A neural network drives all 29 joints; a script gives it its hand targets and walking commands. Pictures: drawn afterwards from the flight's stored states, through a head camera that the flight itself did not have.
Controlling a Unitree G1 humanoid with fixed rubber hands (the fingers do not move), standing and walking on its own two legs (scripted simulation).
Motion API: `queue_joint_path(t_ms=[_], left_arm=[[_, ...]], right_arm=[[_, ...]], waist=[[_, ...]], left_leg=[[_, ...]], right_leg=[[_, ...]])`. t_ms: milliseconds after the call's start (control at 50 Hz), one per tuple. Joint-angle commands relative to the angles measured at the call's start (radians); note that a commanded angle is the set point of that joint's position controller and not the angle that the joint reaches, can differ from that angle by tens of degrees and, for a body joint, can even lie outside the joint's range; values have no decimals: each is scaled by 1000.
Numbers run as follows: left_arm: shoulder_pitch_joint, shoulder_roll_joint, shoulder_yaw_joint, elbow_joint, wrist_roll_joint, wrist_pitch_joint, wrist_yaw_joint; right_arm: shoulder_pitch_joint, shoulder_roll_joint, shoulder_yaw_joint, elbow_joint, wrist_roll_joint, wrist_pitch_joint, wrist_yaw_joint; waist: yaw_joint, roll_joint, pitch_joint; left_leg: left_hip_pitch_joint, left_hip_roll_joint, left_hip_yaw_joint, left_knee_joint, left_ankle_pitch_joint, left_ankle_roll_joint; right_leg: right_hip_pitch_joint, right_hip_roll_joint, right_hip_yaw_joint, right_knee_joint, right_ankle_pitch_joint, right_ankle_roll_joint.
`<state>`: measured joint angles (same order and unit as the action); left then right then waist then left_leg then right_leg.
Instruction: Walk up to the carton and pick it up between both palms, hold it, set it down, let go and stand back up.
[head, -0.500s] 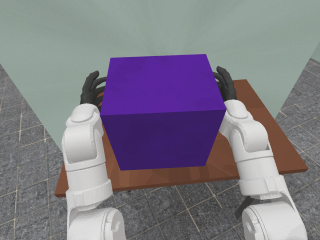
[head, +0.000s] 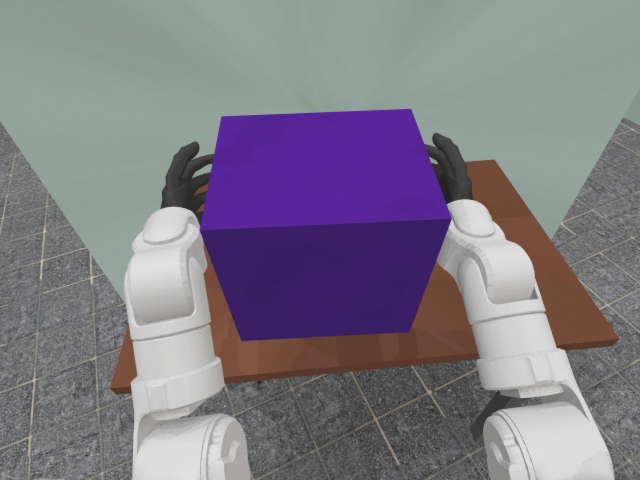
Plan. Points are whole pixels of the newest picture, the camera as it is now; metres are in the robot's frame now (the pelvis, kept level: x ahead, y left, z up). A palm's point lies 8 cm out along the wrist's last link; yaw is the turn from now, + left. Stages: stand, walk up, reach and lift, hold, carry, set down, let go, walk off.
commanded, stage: hold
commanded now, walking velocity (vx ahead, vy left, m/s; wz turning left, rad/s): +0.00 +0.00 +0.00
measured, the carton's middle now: (321, 231) +0.35 +0.00 +0.16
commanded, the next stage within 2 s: none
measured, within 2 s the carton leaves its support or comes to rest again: neither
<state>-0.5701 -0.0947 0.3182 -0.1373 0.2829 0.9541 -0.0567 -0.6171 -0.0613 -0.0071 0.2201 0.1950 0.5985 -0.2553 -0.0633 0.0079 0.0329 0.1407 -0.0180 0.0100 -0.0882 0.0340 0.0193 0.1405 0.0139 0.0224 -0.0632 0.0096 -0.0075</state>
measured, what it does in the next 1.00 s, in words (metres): stands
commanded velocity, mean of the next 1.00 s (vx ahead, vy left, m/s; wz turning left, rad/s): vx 0.00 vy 0.00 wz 0.00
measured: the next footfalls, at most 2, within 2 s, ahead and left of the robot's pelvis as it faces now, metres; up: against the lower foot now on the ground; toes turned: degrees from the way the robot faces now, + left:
none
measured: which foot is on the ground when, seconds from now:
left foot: down 0.00-1.00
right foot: down 0.00-1.00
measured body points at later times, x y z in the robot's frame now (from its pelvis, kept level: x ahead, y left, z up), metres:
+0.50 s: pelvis -0.01 -0.01 +0.00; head -0.02 +0.01 +0.45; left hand +0.36 +0.14 +0.16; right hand +0.36 -0.16 +0.15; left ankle +0.00 +0.11 -0.76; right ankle -0.01 -0.11 -0.76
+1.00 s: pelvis +0.00 -0.01 +0.00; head -0.04 +0.00 +0.45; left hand +0.35 +0.16 +0.19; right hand +0.38 -0.14 +0.20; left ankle +0.00 +0.11 -0.76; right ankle -0.01 -0.11 -0.76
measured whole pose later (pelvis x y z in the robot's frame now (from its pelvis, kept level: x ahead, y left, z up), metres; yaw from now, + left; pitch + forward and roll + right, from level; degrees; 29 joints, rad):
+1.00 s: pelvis +0.00 -0.01 +0.00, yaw +1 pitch -2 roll +0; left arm -0.57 -0.04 0.27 -0.03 0.17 0.90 0.01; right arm -0.66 -0.07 -0.04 0.27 0.21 0.63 -0.27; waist -0.04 -0.01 -0.06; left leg 0.03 -0.01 -0.01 0.01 -0.01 0.01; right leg 0.03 0.02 -0.01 0.06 -0.05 -0.02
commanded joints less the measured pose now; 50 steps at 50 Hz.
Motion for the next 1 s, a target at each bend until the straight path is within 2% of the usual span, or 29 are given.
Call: queue_joint_path(t_ms=[0, 20, 40, 60, 120, 220, 320, 380, 500, 620, 640, 660, 680, 740, 760, 780, 840, 920, 980], left_arm=[[-551, -383, -408, -138, -116, -156, -182], [-521, -329, -358, -91, -82, -197, -208], [-533, -299, -381, -59, -58, -214, -212], [-490, -296, -381, -20, -46, -229, -205], [-466, -310, -431, -16, -54, -259, -163], [-511, -339, -550, -75, -103, -299, -105], [-533, -359, -607, -77, -147, -349, -73], [-524, -352, -590, -38, -153, -361, -67], [-514, -326, -520, 47, -140, -351, -80], [-544, -315, -489, 82, -125, -342, -98], [-538, -345, -506, 69, -206, -311, -45], [-553, -370, -539, 82, -227, -289, -13], [-563, -348, -531, 59, -240, -268, 5], [-592, -297, -523, 50, -280, -209, 31], [-600, -299, -523, 38, -288, -193, 30], [-608, -320, -519, 22, -293, -178, 25], [-650, -396, -538, -27, -296, -139, 0], [-642, -376, -481, -20, -240, -88, -48], [-623, -348, -431, -8, -198, -55, -82]], right_arm=[[-551, 371, 226, -273, 44, -183, 60], [-597, 382, 281, -271, 59, -212, 49], [-520, 345, 250, -232, 56, -215, 57], [-512, 343, 255, -214, 53, -226, 64], [-474, 325, 253, -164, 38, -263, 85], [-527, 353, 284, -190, 34, -330, 91], [-572, 391, 318, -221, 12, -380, 100], [-580, 404, 323, -205, -4, -388, 104], [-586, 414, 299, -155, -20, -378, 101], [-593, 411, 263, -117, -20, -360, 93], [-732, 428, 324, -220, 41, -301, 114], [-735, 424, 329, -196, 57, -250, 129], [-704, 414, 328, -168, 59, -216, 130], [-695, 403, 360, -163, 100, -145, 93], [-686, 407, 356, -168, 119, -124, 75], [-692, 427, 361, -176, 133, -103, 62], [-713, 501, 364, -209, 145, -57, 44], [-683, 497, 308, -187, 110, -12, 27], [-671, 463, 271, -168, 94, 5, 23]], waist=[[-73, -222, -419], [-14, -110, -476], [-62, -96, -460], [-27, -70, -415], [-38, -26, -302], [-51, 32, -311], [-42, 36, -417], [-26, 4, -442], [-12, -54, -422], [-27, -48, -390], [39, 186, -533], [30, 143, -525], [42, 71, -510], [40, -26, -488], [27, -29, -483], [27, -31, -478], [14, -36, -491], [5, -18, -432], [14, 0, -379]], left_leg=[[78, -39, 1, 352, 207, -49], [34, -31, -15, 291, 60, -22], [80, -16, -17, 276, 6, -28], [60, -13, -17, 291, 13, -46], [37, -11, -19, 305, 41, -70], [34, -13, -23, 342, 120, -83], [21, -18, -27, 363, 131, -67], [-21, -18, -29, 354, 92, -45], [-99, -17, -29, 328, 12, -9], [-128, -19, -29, 318, -26, -4], [-53, 6, -60, 167, 62, 1], [-4, 31, -65, 167, 112, 2], [17, 32, -70, 184, 129, 0], [10, 29, -47, 184, 136, 13], [7, 27, -41, 181, 110, 14], [9, 27, -42, 178, 98, 17], [4, 29, -38, 172, 134, 17], [9, 22, -27, 153, 134, 2], [6, 20, -21, 128, 148, -8]], right_leg=[[155, 44, -131, 187, 322, 59], [172, 8, -110, 231, 376, 56], [94, 28, -102, 229, 342, 51], [67, 31, -117, 224, 290, 43], [7, 38, -126, 215, 206, 35], [-13, 41, -135, 237, 218, 40], [6, 40, -129, 261, 264, 48], [32, 34, -119, 270, 270, 54], [70, 19, -104, 274, 252, 64], [64, 14, -107, 271, 225, 65], [-5, -28, -11, 215, 179, 41], [-76, -12, -9, 187, 116, 37], [-110, -14, -18, 175, 98, 32], [-99, -10, -15, 173, 116, 50], [-84, -14, -10, 176, 111, 55], [-72, -10, -7, 177, 107, 60], [-56, -6, -8, 167, 109, 69], [-28, -11, -6, 142, 114, 78], [1, -15, -1, 124, 128, 73]])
